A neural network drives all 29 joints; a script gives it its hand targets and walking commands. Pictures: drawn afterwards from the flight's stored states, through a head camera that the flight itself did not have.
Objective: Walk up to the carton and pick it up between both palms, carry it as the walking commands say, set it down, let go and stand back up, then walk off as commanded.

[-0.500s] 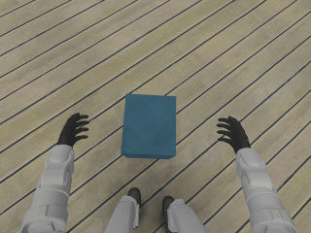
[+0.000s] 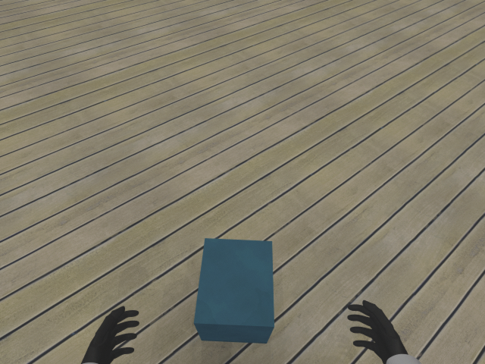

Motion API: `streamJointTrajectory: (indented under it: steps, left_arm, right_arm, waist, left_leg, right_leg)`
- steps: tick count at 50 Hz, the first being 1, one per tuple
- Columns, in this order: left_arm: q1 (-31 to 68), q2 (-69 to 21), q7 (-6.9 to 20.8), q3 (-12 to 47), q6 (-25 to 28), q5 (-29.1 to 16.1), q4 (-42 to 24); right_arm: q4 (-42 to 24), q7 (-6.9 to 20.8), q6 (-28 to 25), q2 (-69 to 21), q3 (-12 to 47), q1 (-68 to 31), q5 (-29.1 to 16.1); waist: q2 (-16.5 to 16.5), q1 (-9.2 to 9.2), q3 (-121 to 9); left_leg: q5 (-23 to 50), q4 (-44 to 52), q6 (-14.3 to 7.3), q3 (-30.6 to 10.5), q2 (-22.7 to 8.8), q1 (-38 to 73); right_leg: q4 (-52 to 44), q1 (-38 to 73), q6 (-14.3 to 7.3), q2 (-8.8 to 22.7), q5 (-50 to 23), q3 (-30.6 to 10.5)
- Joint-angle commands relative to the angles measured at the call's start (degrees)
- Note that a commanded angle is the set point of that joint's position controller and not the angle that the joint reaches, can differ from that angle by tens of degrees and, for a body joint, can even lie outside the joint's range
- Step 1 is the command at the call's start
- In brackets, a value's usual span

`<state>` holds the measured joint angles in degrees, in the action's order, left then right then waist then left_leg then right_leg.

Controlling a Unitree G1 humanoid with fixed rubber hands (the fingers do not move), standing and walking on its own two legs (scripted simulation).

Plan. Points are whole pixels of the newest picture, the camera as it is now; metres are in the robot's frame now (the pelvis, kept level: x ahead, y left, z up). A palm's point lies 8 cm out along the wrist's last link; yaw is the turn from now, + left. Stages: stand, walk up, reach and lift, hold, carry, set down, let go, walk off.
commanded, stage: let go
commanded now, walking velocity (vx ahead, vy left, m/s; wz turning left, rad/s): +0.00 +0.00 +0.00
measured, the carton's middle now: (236, 291) +0.44 +0.01 -0.64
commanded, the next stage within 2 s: stand in 0.34 s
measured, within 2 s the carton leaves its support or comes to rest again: neither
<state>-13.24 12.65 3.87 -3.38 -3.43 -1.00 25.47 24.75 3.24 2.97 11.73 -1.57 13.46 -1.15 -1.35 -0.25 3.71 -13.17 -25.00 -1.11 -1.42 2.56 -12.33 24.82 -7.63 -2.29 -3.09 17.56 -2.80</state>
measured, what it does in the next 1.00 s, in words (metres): stands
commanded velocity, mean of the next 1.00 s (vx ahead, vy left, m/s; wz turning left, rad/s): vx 0.00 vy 0.00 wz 0.00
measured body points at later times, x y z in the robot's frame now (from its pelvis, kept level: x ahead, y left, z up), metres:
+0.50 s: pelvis -0.01 +0.01 +0.00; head -0.01 +0.01 +0.44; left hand +0.14 +0.28 -0.09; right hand +0.14 -0.26 -0.09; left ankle +0.00 +0.11 -0.74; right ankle -0.05 -0.09 -0.74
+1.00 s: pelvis +0.01 +0.01 +0.00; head +0.01 +0.01 +0.45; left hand +0.14 +0.31 -0.10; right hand +0.14 -0.29 -0.10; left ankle +0.00 +0.11 -0.74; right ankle -0.05 -0.09 -0.74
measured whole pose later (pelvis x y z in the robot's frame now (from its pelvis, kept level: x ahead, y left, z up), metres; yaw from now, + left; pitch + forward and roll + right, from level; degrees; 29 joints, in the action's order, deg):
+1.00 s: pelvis +0.01 +0.01 +0.00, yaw -1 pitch -1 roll +0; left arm -11.6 20.2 -1.6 -1.4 -0.2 1.6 45.8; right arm 50.6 -1.4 -0.5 19.8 -1.1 7.1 1.7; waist -0.7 -0.1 -0.1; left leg -14.7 -25.4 -2.0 -0.2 2.6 -9.9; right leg 24.0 -5.0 -1.6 -2.9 18.1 -4.1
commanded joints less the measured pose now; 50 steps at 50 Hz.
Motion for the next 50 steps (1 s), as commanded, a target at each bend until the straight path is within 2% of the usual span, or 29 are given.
streamJointTrajectory:
  steps: [1, 10, 17, 18, 20, 22, 24, 28, 32, 41, 50]
  left_arm:
    - [1.2, 4.5, 0.2, -0.9, -0.6, -0.4, -6.3]
    - [0.8, 4.7, 0.1, -0.7, -3.8, 0.8, -7.1]
    - [2.2, 5.4, -0.6, -0.8, -3.3, 0.4, -7.1]
    - [2.3, 12.1, -3.3, -2.4, -1.5, 2.2, 0.1]
    - [1.4, 12.3, -4.5, -2.0, 0.2, 3.7, 1.5]
    - [1.7, 11.4, -4.5, -1.8, 1.3, 3.8, 2.7]
    - [2.2, 11.5, -4.2, -1.6, 2.2, 3.7, 4.1]
    - [2.0, 13.0, -4.6, -1.5, 3.0, 3.3, 6.8]
    - [1.5, 14.4, -5.2, -1.2, 3.5, 3.0, 9.6]
    - [1.4, 15.9, -5.6, -0.6, 3.8, 2.7, 14.3]
    - [2.6, 16.4, -5.8, -0.1, 4.0, 2.6, 18.0]
  right_arm:
    - [-5.4, 0.2, 0.6, 5.4, -1.4, -1.5, 0.5]
    - [-5.8, 0.6, 3.8, 5.9, -2.2, -2.6, 1.7]
    - [-8.4, -0.4, 7.0, 5.7, -1.8, -3.7, 1.5]
    - [1.6, -3.1, 3.4, 11.9, -2.9, -5.3, 3.4]
    - [3.9, -4.2, 0.0, 12.5, -3.0, -5.0, 4.1]
    - [6.3, -4.2, -1.6, 12.5, -2.9, -6.2, 4.3]
    - [8.3, -3.8, -2.3, 12.5, -2.8, -7.2, 4.0]
    - [11.8, -4.0, -3.3, 13.6, -2.7, -6.9, 3.7]
    - [15.0, -4.4, -3.8, 15.1, -2.4, -6.9, 3.4]
    - [20.0, -4.8, -4.0, 16.7, -2.0, -7.7, 3.0]
    - [23.4, -4.9, -4.2, 17.2, -1.5, -8.4, 2.8]
  waist:
    - [1.0, -0.03, -3.3]
    - [0.5, -0.15, -0.1]
    - [1.1, 0.19, -1.6]
    - [0.3, 0.67, -4.3]
    - [1.8, 0.35, -1.9]
    - [2.9, 0.45, -1.5]
    - [2.5, 0.51, -3.0]
    - [1.3, 0.21, -5.5]
    - [1.3, 0.10, -6.8]
    - [1.3, 0.09, -7.2]
    - [1.3, 0.13, -6.7]
  left_leg:
    - [13.0, 0.7, 1.9, -0.3, -1.1, 14.8]
    - [12.5, 1.0, 1.4, -0.2, -1.5, 16.3]
    - [13.5, -0.6, 1.0, -0.6, -2.2, 16.8]
    - [3.2, 0.4, 2.4, -2.6, -4.9, 4.9]
    - [-7.4, 2.4, 1.4, -4.9, -5.5, 1.0]
    - [-10.5, 3.1, 0.9, -6.3, -6.0, -0.5]
    - [-6.6, 2.8, 0.4, -6.5, -6.3, 0.3]
    - [6.3, 0.4, 0.1, -5.8, -6.5, 4.1]
    - [12.5, -0.1, 0.0, -6.1, -7.0, 6.2]
    - [19.2, 0.0, 0.0, -6.0, -7.5, 7.9]
    - [19.8, 1.3, -0.1, -6.4, -7.8, 8.6]
  right_leg:
    - [-5.3, -6.9, 2.5, 3.0, -14.6, -0.6]
    - [-4.7, -6.8, 2.1, 2.4, -11.2, 0.3]
    - [-3.6, -7.2, 2.0, 2.2, -9.8, 0.0]
    - [-2.3, -6.6, 3.9, 4.1, -4.1, -1.7]
    - [-2.5, -7.4, 3.0, 4.5, 2.6, -3.5]
    - [-2.3, -8.5, 2.4, 4.5, 4.2, -4.3]
    - [-2.1, -7.5, 2.1, 4.7, 0.2, -4.6]
    - [-2.2, -6.4, 2.1, 5.8, -8.1, -5.7]
    - [-2.0, -4.9, 2.2, 6.3, -13.0, -6.0]
    - [-2.3, -2.5, 1.9, 7.1, -19.2, -6.3]
    - [-3.6, -1.1, 1.9, 7.5, -20.0, -6.5]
